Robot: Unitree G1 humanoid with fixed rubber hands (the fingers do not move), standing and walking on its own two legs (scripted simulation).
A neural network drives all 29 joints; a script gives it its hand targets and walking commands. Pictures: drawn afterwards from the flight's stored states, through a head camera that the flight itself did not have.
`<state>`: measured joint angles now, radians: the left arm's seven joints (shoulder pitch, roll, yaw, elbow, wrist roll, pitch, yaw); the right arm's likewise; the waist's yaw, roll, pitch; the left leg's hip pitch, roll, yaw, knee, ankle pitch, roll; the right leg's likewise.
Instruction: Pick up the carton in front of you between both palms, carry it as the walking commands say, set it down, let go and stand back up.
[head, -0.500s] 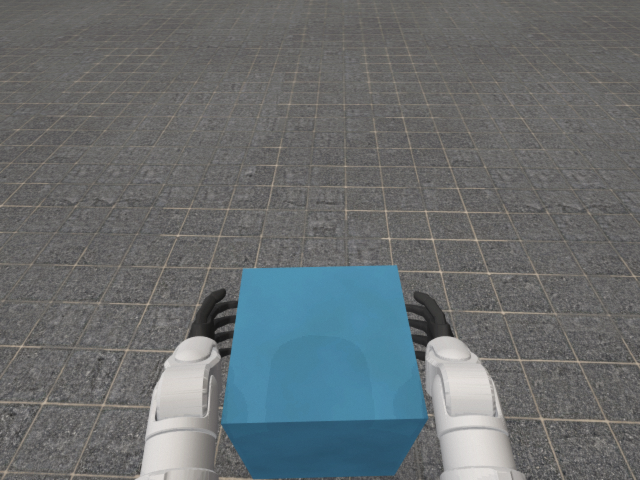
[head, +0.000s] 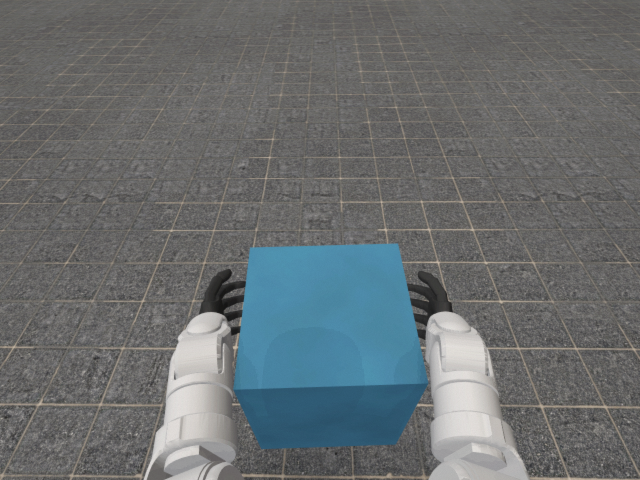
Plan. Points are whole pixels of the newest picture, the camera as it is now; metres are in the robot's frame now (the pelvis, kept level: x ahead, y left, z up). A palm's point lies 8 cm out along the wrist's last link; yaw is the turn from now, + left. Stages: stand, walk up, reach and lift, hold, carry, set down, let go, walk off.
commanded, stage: set down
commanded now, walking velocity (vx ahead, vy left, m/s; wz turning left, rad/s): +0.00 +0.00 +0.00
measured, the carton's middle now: (326, 351) +0.32 +0.00 -0.05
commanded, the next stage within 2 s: none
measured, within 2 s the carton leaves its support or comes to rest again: neither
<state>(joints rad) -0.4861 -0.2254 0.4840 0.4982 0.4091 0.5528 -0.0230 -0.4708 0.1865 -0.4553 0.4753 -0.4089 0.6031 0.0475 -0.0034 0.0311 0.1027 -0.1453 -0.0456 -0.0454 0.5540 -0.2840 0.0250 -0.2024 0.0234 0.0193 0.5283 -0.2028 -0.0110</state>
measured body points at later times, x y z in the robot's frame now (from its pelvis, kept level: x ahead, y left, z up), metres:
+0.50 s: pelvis -0.03 +0.00 -0.10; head +0.17 -0.01 +0.30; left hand +0.37 +0.15 -0.17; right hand +0.38 -0.15 -0.19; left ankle +0.02 +0.11 -0.73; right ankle +0.06 -0.12 -0.73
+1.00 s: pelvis -0.05 -0.01 -0.24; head +0.21 -0.02 +0.13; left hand +0.40 +0.16 -0.33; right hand +0.42 -0.14 -0.35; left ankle +0.02 +0.11 -0.73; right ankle +0.06 -0.12 -0.73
